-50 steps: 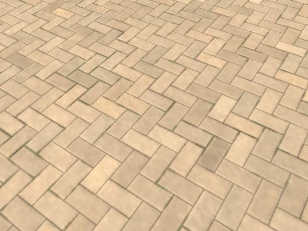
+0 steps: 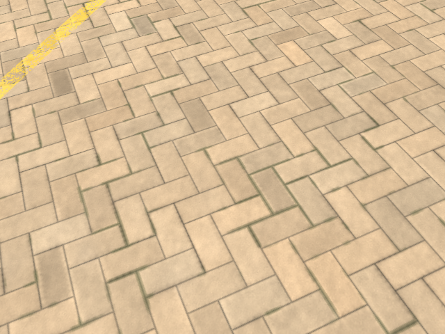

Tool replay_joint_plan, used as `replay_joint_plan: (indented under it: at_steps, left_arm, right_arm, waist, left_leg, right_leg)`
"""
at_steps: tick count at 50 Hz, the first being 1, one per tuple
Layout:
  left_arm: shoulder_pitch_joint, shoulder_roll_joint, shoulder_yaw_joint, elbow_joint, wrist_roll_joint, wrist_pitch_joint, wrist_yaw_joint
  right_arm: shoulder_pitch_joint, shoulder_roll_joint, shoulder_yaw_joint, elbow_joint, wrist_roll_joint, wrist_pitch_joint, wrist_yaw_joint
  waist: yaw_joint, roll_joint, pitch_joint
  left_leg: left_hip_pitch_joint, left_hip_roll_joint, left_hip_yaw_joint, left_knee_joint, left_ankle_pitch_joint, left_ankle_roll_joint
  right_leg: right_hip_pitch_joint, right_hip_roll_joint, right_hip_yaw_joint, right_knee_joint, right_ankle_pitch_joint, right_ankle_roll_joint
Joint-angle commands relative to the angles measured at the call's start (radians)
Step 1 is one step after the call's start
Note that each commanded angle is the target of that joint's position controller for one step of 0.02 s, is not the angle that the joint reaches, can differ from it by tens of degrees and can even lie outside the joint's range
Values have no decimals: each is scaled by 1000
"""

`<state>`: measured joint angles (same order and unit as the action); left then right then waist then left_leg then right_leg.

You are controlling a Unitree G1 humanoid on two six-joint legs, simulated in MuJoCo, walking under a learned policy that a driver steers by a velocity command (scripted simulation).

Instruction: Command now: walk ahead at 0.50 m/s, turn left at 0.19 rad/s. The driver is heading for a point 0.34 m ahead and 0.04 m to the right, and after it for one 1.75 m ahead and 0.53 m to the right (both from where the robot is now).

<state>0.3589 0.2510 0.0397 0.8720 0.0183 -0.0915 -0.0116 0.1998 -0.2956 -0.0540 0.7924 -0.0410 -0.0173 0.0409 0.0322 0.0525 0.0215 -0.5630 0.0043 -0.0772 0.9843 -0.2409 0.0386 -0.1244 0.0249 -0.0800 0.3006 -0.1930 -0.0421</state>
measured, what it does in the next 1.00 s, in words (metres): walks ahead, turning right: left foot, then right foot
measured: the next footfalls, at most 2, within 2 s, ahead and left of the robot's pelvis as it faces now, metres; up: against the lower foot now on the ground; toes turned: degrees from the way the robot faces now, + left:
left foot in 0.22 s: +0.26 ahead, +0.12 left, +0.00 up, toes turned +4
right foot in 0.72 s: +0.30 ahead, -0.07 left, +0.00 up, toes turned -18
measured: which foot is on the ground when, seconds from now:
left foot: up 0.00-0.20, down 0.22-0.72, up 0.74-1.00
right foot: down 0.00-0.24, up 0.26-0.70, down 0.72-1.00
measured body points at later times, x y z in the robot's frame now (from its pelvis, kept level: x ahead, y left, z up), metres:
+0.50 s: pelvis +0.20 +0.05 +0.00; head +0.24 +0.07 +0.45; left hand +0.29 +0.31 -0.15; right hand +0.26 -0.21 -0.12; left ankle +0.22 +0.12 -0.75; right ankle +0.23 -0.08 -0.67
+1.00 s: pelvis +0.24 +0.02 -0.01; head +0.27 -0.01 +0.44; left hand +0.44 +0.24 -0.12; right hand +0.25 -0.27 -0.14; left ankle +0.30 +0.16 -0.69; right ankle +0.26 -0.06 -0.75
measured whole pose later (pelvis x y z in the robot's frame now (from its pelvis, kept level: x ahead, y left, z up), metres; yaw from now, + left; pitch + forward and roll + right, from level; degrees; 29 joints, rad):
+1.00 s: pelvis +0.24 +0.02 -0.01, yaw -23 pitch +1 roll +1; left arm 0.21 0.27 0.08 0.77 0.01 0.04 0.00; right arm 0.16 -0.26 -0.05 0.78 -0.02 0.05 -0.03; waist 0.02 0.02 0.06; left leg -0.46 0.01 -0.04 0.93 -0.42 -0.04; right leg -0.31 0.09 0.05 0.43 -0.13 -0.09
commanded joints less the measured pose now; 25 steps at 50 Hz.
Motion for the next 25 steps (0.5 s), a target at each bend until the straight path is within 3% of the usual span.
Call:
replay_joint_plan:
  at_steps: [1,3,7,9,10,11,12,13,14,15,16,18,20,25]
  left_arm:
    - [-16,113,23,-36,-6,-15,-3]
    - [12,124,25,-17,-8,-12,-5]
    - [75,158,35,22,-5,0,-3]
    - [71,169,37,34,-6,11,0]
    - [80,152,31,47,-11,17,2]
    - [86,121,19,41,-16,17,4]
    - [112,29,-8,-13,-39,15,2]
    - [163,79,13,6,-32,26,20]
    - [127,109,26,20,-22,41,30]
    - [95,78,20,23,-21,44,28]
    - [84,66,22,31,-17,53,26]
    - [82,64,31,36,5,82,13]
    - [78,47,36,25,2,100,4]
    - [-54,22,31,-38,12,124,-9]
  right_arm:
    - [-64,-17,12,-76,0,-11,13]
    - [-137,0,26,-94,4,-16,17]
    - [-193,-24,27,-113,8,-22,7]
    - [-138,-37,20,-97,1,-30,-3]
    - [-29,-42,12,-56,-10,-42,-12]
    - [126,-81,-3,-9,-29,-56,-24]
    - [243,-179,-23,-4,-47,-62,-41]
    - [244,-217,-39,6,6,-47,-45]
    - [178,-151,-24,-1,28,-45,-43]
    - [102,-75,-2,-8,30,-51,-43]
    - [50,-30,11,-13,27,-53,-45]
    - [14,-20,15,-12,25,-56,-56]
    - [21,-42,8,-9,27,-62,-61]
    - [31,-37,5,9,27,-47,-80]
  waist:
    - [-22,-148,25]
    - [-4,-152,31]
    - [9,-155,39]
    - [-25,-148,18]
    - [-74,-106,-27]
    - [-131,-60,-133]
    - [-151,127,-272]
    - [-128,193,-327]
    - [-97,70,-231]
    - [-65,44,-126]
    - [-36,29,-75]
    - [-4,59,-49]
    - [16,46,-76]
    - [2,66,-34]
  left_leg:
    - [-48,42,49,-152,109,-22]
    - [17,47,101,-275,155,-22]
    - [87,31,139,-388,113,12]
    - [182,-1,156,-449,63,43]
    - [335,-24,153,-531,102,61]
    - [558,44,82,-546,143,88]
    - [828,358,-265,-567,287,161]
    - [798,472,-449,-626,607,243]
    - [708,418,-280,-600,712,231]
    - [599,369,-153,-620,783,203]
    - [527,319,-73,-652,748,157]
    - [432,274,27,-686,774,129]
    - [418,273,84,-694,822,138]
    - [406,257,195,-703,672,146]
  right_leg:
    - [4,-226,147,-173,217,-137]
    - [-11,-213,108,-169,254,-127]
    - [59,-261,119,-118,336,-116]
    - [93,-267,106,-19,484,-103]
    - [74,-224,75,141,604,-80]
    - [-26,-172,49,342,510,-51]
    - [-297,-64,-19,675,48,1]
    - [-384,39,56,866,-368,2]
    - [-399,-19,141,919,-346,-7]
    - [-409,-51,132,893,-305,-4]
    - [-393,-77,128,838,-262,0]
    - [-336,-72,101,824,-187,20]
    - [-328,-55,88,832,-136,32]
    - [-379,-76,54,644,-12,46]
Over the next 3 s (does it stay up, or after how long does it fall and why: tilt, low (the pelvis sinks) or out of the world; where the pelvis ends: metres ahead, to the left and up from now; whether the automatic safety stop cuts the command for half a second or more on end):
stays up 0.61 -0.20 0.00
